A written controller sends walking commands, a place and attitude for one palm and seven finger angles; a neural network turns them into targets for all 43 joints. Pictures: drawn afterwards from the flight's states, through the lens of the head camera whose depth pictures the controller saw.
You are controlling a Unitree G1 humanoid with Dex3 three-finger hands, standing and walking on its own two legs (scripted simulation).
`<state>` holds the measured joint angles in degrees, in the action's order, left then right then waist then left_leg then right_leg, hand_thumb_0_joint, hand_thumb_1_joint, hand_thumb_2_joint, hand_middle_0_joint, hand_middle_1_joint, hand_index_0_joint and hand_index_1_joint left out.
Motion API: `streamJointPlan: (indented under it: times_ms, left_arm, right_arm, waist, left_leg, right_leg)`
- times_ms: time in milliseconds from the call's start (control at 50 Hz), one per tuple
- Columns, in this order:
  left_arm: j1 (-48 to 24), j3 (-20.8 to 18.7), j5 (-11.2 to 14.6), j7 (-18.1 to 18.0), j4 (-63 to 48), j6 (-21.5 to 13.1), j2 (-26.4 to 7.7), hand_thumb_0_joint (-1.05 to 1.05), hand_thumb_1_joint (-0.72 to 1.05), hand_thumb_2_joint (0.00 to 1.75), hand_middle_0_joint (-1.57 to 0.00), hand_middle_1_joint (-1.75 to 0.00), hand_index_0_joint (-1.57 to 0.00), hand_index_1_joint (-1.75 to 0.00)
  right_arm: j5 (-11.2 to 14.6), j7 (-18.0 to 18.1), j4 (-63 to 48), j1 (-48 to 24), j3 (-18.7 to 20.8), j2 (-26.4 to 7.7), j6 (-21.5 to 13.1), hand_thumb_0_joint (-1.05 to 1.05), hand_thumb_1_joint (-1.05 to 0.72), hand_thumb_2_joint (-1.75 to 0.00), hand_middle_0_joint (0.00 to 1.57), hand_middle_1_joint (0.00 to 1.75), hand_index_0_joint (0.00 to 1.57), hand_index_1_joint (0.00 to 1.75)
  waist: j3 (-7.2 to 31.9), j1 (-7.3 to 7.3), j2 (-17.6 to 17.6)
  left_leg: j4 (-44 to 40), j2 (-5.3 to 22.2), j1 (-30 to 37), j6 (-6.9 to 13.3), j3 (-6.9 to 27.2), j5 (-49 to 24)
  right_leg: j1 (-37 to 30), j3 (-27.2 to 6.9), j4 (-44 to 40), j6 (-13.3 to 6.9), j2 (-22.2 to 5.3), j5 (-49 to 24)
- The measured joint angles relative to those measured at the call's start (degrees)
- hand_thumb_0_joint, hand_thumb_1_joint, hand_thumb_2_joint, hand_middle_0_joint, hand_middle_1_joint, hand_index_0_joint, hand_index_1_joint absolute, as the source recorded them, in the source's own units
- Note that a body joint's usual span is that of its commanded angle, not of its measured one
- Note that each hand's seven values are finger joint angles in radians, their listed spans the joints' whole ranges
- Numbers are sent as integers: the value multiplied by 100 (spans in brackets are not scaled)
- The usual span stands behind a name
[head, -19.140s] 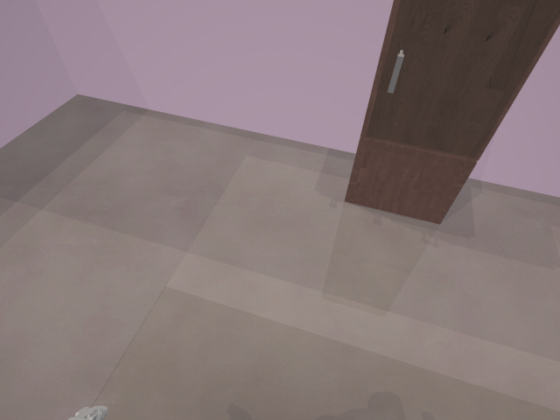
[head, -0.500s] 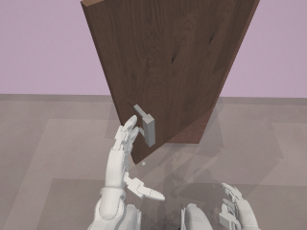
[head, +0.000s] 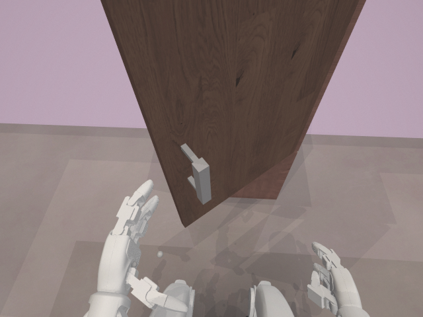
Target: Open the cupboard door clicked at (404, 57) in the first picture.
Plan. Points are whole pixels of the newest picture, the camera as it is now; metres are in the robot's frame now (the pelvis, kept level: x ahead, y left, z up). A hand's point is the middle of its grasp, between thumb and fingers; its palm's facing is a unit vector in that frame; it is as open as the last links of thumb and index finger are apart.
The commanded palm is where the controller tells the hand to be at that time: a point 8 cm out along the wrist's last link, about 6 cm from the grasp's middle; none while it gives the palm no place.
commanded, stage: slide the hand sideways off the handle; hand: left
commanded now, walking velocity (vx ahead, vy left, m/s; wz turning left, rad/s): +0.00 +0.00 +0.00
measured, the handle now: (196, 175) +0.36 +0.06 +0.06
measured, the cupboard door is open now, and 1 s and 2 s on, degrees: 40 40 40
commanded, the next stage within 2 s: draw the hand back to the body in 0.02 s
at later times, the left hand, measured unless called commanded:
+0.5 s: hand (113, 253) +0.20 +0.14 +0.12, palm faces +0.00 -1.00 -0.07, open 16.3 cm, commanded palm +0.17 +0.20 +0.13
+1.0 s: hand (7, 218) +0.21 +0.23 +0.20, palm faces +0.28 -0.88 -0.38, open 13.0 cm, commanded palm +0.17 +0.28 +0.23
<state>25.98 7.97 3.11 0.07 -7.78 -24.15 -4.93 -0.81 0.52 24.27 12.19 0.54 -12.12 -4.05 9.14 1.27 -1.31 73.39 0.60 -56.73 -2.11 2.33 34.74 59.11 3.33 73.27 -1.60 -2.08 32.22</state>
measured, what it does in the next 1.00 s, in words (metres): rises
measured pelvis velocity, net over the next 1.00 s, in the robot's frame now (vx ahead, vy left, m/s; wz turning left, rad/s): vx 0.03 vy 0.03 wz -0.01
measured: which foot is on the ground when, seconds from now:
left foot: down 0.00-1.00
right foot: down 0.00-1.00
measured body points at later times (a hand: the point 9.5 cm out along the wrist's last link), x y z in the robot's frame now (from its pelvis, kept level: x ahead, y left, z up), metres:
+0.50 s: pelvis +0.00 +0.01 +0.03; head +0.04 +0.00 +0.48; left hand +0.20 +0.20 +0.13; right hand +0.18 -0.21 -0.04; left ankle +0.01 +0.14 -0.62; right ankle +0.03 -0.10 -0.62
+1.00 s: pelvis +0.03 +0.03 +0.10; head +0.01 +0.00 +0.55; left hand +0.19 +0.28 +0.23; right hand +0.21 -0.19 +0.02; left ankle +0.01 +0.14 -0.62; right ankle +0.03 -0.10 -0.62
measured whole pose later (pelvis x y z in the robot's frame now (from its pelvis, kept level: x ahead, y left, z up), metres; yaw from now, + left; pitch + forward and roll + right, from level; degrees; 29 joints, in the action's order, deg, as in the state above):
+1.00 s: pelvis +0.03 +0.03 +0.10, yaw -1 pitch +0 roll -1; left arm 32.4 -7.1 1.2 -7.8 -23.6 -1.9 -17.3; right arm 0.6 6.5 30.4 14.7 -3.7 -12.5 -7.5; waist 2.8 2.8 -3.7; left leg 39.7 0.2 -17.1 0.2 0.9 22.9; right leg 18.7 2.6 38.4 0.9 -1.9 19.8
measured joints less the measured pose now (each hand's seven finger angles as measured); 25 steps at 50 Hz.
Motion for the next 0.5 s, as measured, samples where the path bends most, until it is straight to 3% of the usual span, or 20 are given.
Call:
streamJointPlan:
  times_ms: [140, 220, 360, 500]
  left_arm:
    - [101, -150, 212, 229, -145, -60, -94, -1, -50, 30, -15, -30, -15, -30]
    - [67, -125, 206, 283, -409, 151, -177, -1, -50, 30, -15, -30, -15, -30]
    - [328, -411, 373, 235, -943, 654, -348, -1, -50, 30, -15, -30, -15, -30]
    - [576, -685, 565, 427, -1078, 809, -488, -1, -50, 30, -15, -30, -15, -30]
  right_arm:
    - [20, 61, 6, 27, 8, -65, -129, 1, -90, -90, 20, 30, 20, 30]
    - [52, 89, -36, 45, 18, -62, -97, 1, -90, -90, 20, 30, 20, 30]
    - [177, 180, -118, 218, -82, 21, 29, 1, -90, -90, 20, 29, 20, 30]
    - [218, 254, -157, 405, -176, -59, -94, 1, -90, -90, 20, 30, 20, 30]
  waist:
    - [18, -3, -40]
    - [-12, 6, -50]
    - [-95, -22, -125]
    - [-131, -64, -133]
  left_leg:
    - [170, -8, -155, -1, 60, 36]
    - [210, -2, -130, 11, 47, 47]
    - [-344, 14, 542, 48, 1, -147]
    - [-921, 19, 1174, 84, 18, -357]
  right_leg:
    - [111, 53, 118, -1, -8, 27]
    - [86, 39, 140, 10, -1, 20]
    - [-586, 6, -425, 55, 25, -185]
    - [-1262, 37, -1056, 89, 39, -407]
